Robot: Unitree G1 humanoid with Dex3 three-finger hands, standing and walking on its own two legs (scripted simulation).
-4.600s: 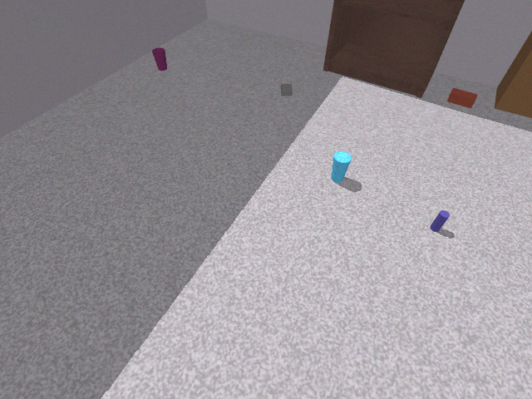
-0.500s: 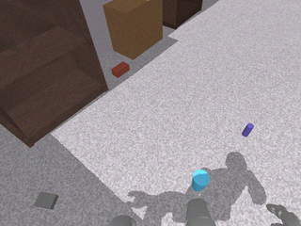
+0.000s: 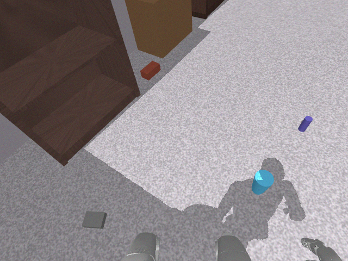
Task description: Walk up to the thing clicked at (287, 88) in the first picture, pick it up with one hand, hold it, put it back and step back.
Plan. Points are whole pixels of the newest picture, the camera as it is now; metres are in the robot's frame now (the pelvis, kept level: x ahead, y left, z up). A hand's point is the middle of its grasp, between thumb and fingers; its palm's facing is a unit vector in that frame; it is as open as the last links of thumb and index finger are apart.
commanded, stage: walk up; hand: left
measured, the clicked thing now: (94, 219) +0.40 +0.51 -0.72
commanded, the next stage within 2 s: none
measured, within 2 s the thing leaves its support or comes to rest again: neither
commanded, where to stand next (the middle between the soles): -0.03 +0.30 m, yaw -9 degrees
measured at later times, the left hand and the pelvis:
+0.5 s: hand out of the picture -0.02 +0.51 -0.12, palm faces -0.12 -0.83 -0.55, open 7.4 cm; pelvis -0.10 +0.22 +0.00, yaw -5 degrees
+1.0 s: hand out of the picture -0.04 +0.65 -0.14, palm faces -0.16 -0.91 -0.38, open 7.4 cm; pelvis -0.12 +0.37 +0.02, yaw -8 degrees
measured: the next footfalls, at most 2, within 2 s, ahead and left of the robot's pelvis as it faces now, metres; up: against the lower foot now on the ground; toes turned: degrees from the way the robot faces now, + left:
left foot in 0.12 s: +0.02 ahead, +0.26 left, +0.00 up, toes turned +0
right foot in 0.42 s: -0.01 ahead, +0.12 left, +0.00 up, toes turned -8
